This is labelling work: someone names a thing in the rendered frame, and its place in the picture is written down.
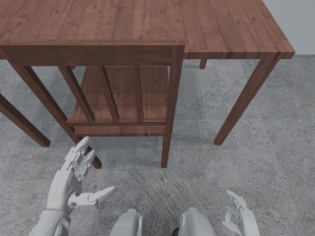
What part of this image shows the robot thigh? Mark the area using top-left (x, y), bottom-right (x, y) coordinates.
top-left (179, 210), bottom-right (218, 236)
top-left (108, 211), bottom-right (144, 236)

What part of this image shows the right robot hand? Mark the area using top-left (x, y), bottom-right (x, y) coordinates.
top-left (221, 190), bottom-right (261, 236)

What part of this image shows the right robot thigh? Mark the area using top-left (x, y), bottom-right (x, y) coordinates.
top-left (179, 210), bottom-right (218, 236)

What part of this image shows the chair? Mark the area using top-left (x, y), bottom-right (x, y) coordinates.
top-left (0, 39), bottom-right (185, 169)

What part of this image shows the table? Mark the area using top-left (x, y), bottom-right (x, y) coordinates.
top-left (0, 0), bottom-right (295, 148)

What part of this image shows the left robot thigh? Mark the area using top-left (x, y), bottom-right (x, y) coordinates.
top-left (108, 211), bottom-right (144, 236)

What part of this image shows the left robot forearm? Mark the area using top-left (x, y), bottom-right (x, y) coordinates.
top-left (29, 208), bottom-right (71, 236)

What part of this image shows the left robot hand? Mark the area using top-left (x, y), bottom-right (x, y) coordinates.
top-left (46, 136), bottom-right (117, 215)

